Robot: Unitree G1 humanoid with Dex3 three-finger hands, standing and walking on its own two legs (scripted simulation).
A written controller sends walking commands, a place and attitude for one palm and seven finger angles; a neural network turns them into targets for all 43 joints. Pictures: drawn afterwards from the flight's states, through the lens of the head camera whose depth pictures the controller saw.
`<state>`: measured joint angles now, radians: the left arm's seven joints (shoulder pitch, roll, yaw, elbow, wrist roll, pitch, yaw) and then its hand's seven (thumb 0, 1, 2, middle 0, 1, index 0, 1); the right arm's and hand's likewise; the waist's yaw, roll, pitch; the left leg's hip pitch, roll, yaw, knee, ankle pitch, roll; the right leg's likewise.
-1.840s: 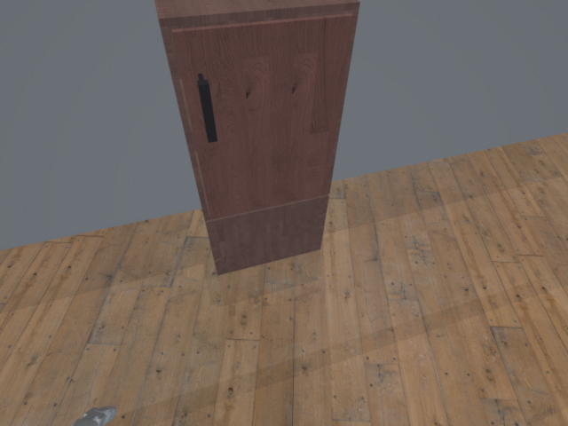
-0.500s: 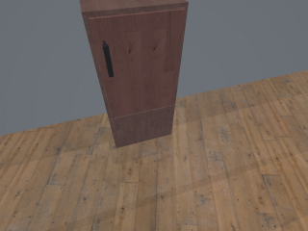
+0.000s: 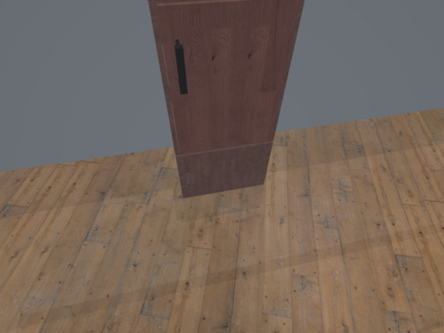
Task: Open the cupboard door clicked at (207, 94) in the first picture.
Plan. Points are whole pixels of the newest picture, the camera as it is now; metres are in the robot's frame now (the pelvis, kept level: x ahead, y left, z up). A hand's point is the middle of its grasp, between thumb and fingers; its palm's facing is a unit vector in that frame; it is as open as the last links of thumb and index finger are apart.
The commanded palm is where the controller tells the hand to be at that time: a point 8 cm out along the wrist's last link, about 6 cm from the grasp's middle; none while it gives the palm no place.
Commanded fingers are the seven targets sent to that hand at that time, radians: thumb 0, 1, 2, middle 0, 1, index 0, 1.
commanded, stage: turn to face it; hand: left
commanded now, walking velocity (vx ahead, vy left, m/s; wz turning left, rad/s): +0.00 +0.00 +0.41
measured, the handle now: (180, 67) +0.84 +0.17 +0.03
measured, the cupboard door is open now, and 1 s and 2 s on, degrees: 0 0 0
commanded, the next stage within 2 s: take the last steps up to it in 0.44 s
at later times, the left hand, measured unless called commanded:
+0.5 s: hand out of the picture -0.01 +0.24 -0.16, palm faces +0.17 -0.96 -0.23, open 7.4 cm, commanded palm none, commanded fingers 0.00 0.90 0.90 -0.20 -0.30 -0.20 -0.30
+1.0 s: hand out of the picture -0.11 +0.09 -0.15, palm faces +0.30 -0.94 -0.13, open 7.4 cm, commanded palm none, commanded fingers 0.00 0.90 0.90 -0.20 -0.30 -0.20 -0.30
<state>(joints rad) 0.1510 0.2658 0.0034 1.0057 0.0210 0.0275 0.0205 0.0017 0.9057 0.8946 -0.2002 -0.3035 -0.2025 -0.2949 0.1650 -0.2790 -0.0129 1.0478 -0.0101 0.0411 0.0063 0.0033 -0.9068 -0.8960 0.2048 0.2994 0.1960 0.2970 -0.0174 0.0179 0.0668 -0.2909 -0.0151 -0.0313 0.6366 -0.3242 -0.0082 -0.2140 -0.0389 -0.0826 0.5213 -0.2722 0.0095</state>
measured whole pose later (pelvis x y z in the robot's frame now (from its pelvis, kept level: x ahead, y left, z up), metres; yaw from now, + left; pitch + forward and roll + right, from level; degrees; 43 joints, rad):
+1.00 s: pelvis +0.02 -0.02 +0.01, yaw +12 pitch +0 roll -1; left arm 0.52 0.06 0.01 1.15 0.03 -0.05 0.02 0.00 0.91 0.89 -0.20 -0.30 -0.20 -0.29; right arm 0.28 -0.18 -0.08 1.10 -0.04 0.03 0.00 0.00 -0.91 -0.90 0.20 0.30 0.19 0.30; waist 0.02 0.03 -0.01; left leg -0.52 0.10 0.04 1.02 -0.26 -0.03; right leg -0.03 0.08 -0.07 0.30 -0.28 -0.09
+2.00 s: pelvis +0.34 -0.08 +0.00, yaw +8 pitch -1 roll -1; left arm 0.18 0.14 0.03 1.04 0.02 -0.01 0.04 -0.01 0.94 0.89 -0.20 -0.30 -0.20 -0.29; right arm 0.19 -0.18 -0.06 1.05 -0.01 0.03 -0.03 0.00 -0.92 -0.90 0.20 0.30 0.19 0.30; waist 0.00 0.05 0.06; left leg -0.44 0.05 0.05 0.91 -0.41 -0.04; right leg -0.28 0.00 -0.19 0.49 -0.20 -0.09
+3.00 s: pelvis +0.24 -0.05 +0.01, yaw +8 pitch -3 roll +0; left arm 0.31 0.12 0.00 1.14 0.01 0.01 0.03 0.00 0.91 0.89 -0.20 -0.30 -0.20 -0.29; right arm 0.35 -0.13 -0.01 1.18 -0.02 0.02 -0.02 0.00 -0.91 -0.90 0.20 0.30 0.19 0.30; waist -0.02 0.00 0.03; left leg -0.22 0.02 0.07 0.42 -0.15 0.01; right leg -0.16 0.01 -0.04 0.43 -0.23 -0.02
